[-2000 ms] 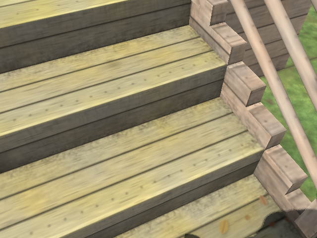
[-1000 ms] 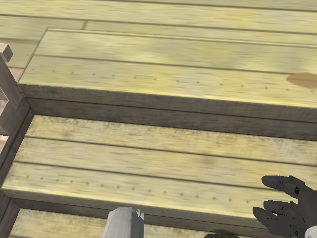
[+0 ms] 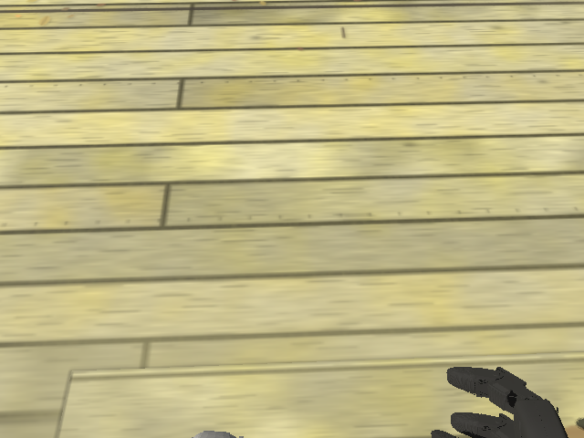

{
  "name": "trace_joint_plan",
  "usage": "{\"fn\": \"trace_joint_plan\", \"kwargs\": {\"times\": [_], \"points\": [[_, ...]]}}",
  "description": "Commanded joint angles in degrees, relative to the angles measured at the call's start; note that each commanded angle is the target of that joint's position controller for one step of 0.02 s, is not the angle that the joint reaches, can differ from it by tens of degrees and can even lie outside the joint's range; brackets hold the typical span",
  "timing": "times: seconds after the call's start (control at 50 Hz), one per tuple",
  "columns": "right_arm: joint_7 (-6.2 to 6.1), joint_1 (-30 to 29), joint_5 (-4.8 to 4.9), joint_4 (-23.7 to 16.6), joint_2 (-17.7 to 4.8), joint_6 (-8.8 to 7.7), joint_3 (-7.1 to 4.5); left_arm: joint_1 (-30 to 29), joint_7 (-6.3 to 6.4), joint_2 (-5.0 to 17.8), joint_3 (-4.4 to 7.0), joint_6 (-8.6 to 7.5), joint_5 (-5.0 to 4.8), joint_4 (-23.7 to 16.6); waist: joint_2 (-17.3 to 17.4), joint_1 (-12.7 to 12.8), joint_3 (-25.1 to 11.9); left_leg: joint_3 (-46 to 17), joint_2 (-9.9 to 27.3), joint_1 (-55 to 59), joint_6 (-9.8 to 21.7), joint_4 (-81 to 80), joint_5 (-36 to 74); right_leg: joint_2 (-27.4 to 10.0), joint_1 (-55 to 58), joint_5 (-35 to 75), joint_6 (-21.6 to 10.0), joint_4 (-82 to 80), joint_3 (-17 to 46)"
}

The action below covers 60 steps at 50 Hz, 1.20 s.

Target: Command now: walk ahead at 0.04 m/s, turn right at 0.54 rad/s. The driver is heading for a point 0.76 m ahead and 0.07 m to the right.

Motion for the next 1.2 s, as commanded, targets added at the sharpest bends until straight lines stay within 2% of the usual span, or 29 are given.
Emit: {"fn": "trace_joint_plan", "kwargs": {"times": [0.02,0.1,0.22,0.26,0.3,0.34,0.42,0.48,0.5,0.52,0.54,0.56,0.58,0.6,0.64,0.68,0.74,0.78,0.82,0.9,0.98,1.02,1.04,1.06,1.08,1.1,1.12,1.14,1.2], "points": [[-0.42,6.92,-0.3,1.58,-0.64,1.54,-0.39,1.33,1.07,2.87,0.15,-1.92,1.18,-3.55,0.07,-1.85,-4.11,6.56,0.31,-2.43,-0.66,2.43,6.41,-11.54,4.67,32.9,-1.8,-8.37,17.62],[1.21,0.86,-0.68,1.2,-1.71,1.99,-0.54,2.91,3.21,2.71,-0.66,-2.33,1.04,-6.2,-7.03,2.09,-9.75,6.83,0.89,-4.78,-0.74,3.01,8.8,-11.45,14.19,17.68,-3.26,-10.55,24.88],[1.13,-10.43,-1.23,-2.39,-1.31,2.11,0.23,10.35,3.97,4.12,1.25,-2.09,1.37,-7.45,-4.54,5.98,-5.99,3.24,-1.05,-16.42,-1.52,5.67,-3.86,-17.82,29.26,27.57,-10.71,-12.96,35.53],[2.74,-12.06,0.75,-4.68,-2.2,1.82,-0.02,10.66,3.92,6.12,2.15,-1.29,0.82,-6.91,-4.33,6.92,-3.71,2.54,-1.44,-20.48,-2.74,5.55,-11.61,-18.6,31.65,31.9,-11.5,-12.34,36.21],[3.66,-18.65,0.53,-8.51,0.38,1.38,0.85,11.77,4.98,5.55,2.15,-2.09,2.15,-5.24,-3.24,6.91,-3.89,-0.01,-1.96,-22.77,-1.86,8.26,-13.47,-21.35,34.23,32.64,-11.56,-15.33,40.02],[3.08,-16.49,0.84,-9.28,-0.82,1.22,0.81,14.82,5.54,4.76,2.14,-1.24,1.61,-5.01,-6.52,7.33,-5.76,-2.18,-2.23,-22.3,-0.4,9.99,-18.89,-19.83,37.17,33.64,-11.17,-14.03,38.32],[2.71,-22.32,0.43,-14.51,-0.83,2.15,2.44,14.54,5.88,7.93,2.36,-1.69,0.88,-6.97,-0.24,7.38,-3.02,-3.98,-0.52,-26.61,-2.21,4.96,-27.33,-20.39,36.84,37.61,-7.84,-14.94,37.13],[1.67,-10.67,2.29,-15.78,1.33,4.96,3.67,2.95,4.25,8.9,2.18,-1.58,-1.34,-7.53,-7.52,-1.14,-10.67,-1.6,0.68,19.9,0.46,-23.92,-30.62,-14.27,10.24,41.74,-0.29,-20.02,26.26],[1.17,-8.67,4.54,-14.01,-0.75,6.56,2.43,4.33,3.04,12.89,3.45,-0.44,-1.38,-6.06,-8.01,-0.47,-10.69,9.86,-3.26,31.12,0.38,-32.86,-39.24,-13.3,5.51,43.25,-1.18,-25.97,23.9],[0.9,-5.77,5.07,-12.72,-1.92,6.38,1.3,4.25,2.45,13.06,3.81,-0.65,-2.1,-5.83,-9.05,-0.99,-9.08,6.39,-2.7,42.87,1.42,-39.89,-31.04,-13.17,1.01,47.68,1.38,-23.04,25.04],[0.79,5.77,4.22,-7.47,-5.25,5.65,-1.63,5.0,0.68,11.95,3.61,-1.63,-2.32,-4.12,-4.38,-5.28,-15.64,7.73,-2.2,47.92,2.13,-40.83,-27.11,-11.59,4.62,62.19,2.94,-12.86,18.66],[-0.47,11.34,0.61,-6.91,-13.13,5.89,-3.1,-3.36,-0.3,11.31,2.99,-2.13,-4.25,-10.36,18.64,-10.27,-23.35,-20.47,10.79,52.08,7.1,-58.39,-25.07,-4.01,-3.03,39.67,7.9,5.93,13.94],[-0.09,5.82,1.07,-8.03,-15.71,6.31,-3.66,-2.71,-0.16,4.65,1.1,-1.84,0.08,-14.13,36.82,-5.42,-22.99,-38.13,18.29,49.68,10.77,-75.05,-15.2,-0.51,-9.94,-7.33,11.79,30.43,11.51],[-0.08,0.03,1.54,-9.07,-8.8,5.55,-1.08,3.16,0.68,-0.41,-0.7,-1.67,3.1,-11.69,31.97,-0.69,-19.21,-28.56,17.72,44.82,7.06,-74.88,-22.48,-0.44,-13.29,-7.19,13.84,48.77,14.09],[0.21,-8.82,1.66,-8.23,-3.31,3.64,0.73,10.39,1.34,2.1,0.18,0.62,4.08,-8.98,18.74,9.07,-9.35,-7.94,15.46,38.37,2.74,-62.2,-13.57,-1.88,-19.41,-0.74,14.4,56.32,8.16],[0.78,-6.82,1.85,-6.62,-2.74,2.1,0.65,12.8,1.7,5.83,0.58,2.81,4.91,-8.41,10.49,11.4,-8.31,0.57,14.3,31.46,2.05,-60.33,-12.25,-0.83,-13.69,8.6,14.11,60.8,2.09],[0.67,-10.36,2.95,-6.02,-2.92,1.54,0.23,14.96,0.16,8.55,0.81,5.86,3.08,-10.8,6.9,15.06,-6.21,3.52,16.35,16.43,-2.7,-61.04,-30.37,-2.39,-2.79,12.6,9.76,61.52,-2.08],[0.93,-12.84,1.87,-5.63,-5.0,2.08,-0.47,15.35,-0.4,6.28,-0.1,8.16,1.83,-12.94,4.14,15.73,-0.75,5.99,15.89,15.26,-3.14,-57.3,-25.29,-2.86,-3.35,10.6,8.31,55.26,-2.77],[0.83,-10.47,2.56,-6.97,-6.02,1.63,-0.71,11.28,0.27,7.89,0.43,8.42,1.28,-16.11,10.95,11.27,-2.46,1.65,19.3,18.83,-0.74,-55.76,-21.44,-4.56,-2.86,9.7,6.98,51.35,0.07],[0.48,-5.07,2.39,-8.36,-5.58,3.0,-0.71,-0.78,1.3,7.18,-0.3,6.98,0.72,-22.52,11.04,1.32,-1.87,-5.54,25.06,27.05,1.61,-55.42,-26.73,-7.19,-8.93,1.7,5.53,33.26,2.27],[1.43,-5.05,2.09,-9.42,-5.19,4.51,-0.04,5.33,1.97,3.64,-1.34,4.94,-0.09,-19.07,12.29,1.96,1.55,5.31,21.4,22.2,0.36,-52.72,-22.71,-10.42,8.69,13.93,4.56,-6.02,-5.75],[2.55,-4.5,3.39,-7.07,-2.17,6.29,-0.54,13.87,1.16,1.57,-1.64,3.68,-0.02,-14.06,1.65,5.15,-0.32,16.08,12.09,18.07,1.01,-27.77,-33.12,-9.67,19.49,12.58,2.0,-16.18,-5.37],[3.85,-8.02,5.06,-7.6,1.8,7.42,-0.16,19.22,1.15,1.13,-3.31,2.39,2.67,-13.66,-13.66,8.14,1.17,18.53,3.41,3.75,-1.3,6.57,-49.29,-15.01,21.43,32.38,1.13,-9.58,5.99],[5.01,-4.83,4.56,-10.1,5.03,6.98,0.25,17.84,2.37,4.79,-3.12,0.91,1.84,-15.46,-15.83,3.68,-0.97,13.8,3.37,-5.81,-2.47,23.91,-41.55,-21.98,24.69,60.02,0.38,-11.28,21.97],[5.06,-3.61,2.31,-10.14,4.05,5.81,0.22,17.86,3.61,10.22,-1.26,0.06,1.71,-16.39,-11.71,2.99,-7.79,10.52,3.09,-12.25,-2.91,33.58,-31.6,-29.41,32.83,58.73,-4.19,-16.02,32.14],[3.97,-10.6,-1.41,-15.34,6.46,4.1,1.51,15.32,5.06,16.36,1.28,-1.7,2.69,-14.78,-15.01,3.26,-9.48,5.81,4.25,-21.56,-1.8,37.39,-21.84,-37.34,35.53,24.7,-11.44,-27.74,50.37],[4.35,-20.09,-1.4,-16.14,3.1,3.57,1.69,11.57,4.64,14.65,1.93,-2.17,1.47,-13.96,-4.89,4.37,0.02,6.41,5.69,-31.83,-0.53,38.34,-15.14,-34.86,36.06,4.65,-10.07,-29.67,46.71],[5.14,-22.73,-0.86,-15.1,0.99,3.77,0.77,14.47,4.04,11.56,1.37,-2.68,1.04,-11.48,0.53,6.23,1.18,6.92,4.87,-33.26,0.57,36.79,-14.57,-32.99,37.17,-0.12,-9.28,-30.32,41.97],[7.07,-14.93,0.37,-11.17,2.36,5.02,1.06,18.02,3.2,3.2,-0.97,-3.41,0.49,-4.4,1.37,2.55,1.81,7.7,2.93,-30.28,1.92,29.37,-13.15,-26.9,33.69,-9.66,-5.32,-28.66,28.18]]}}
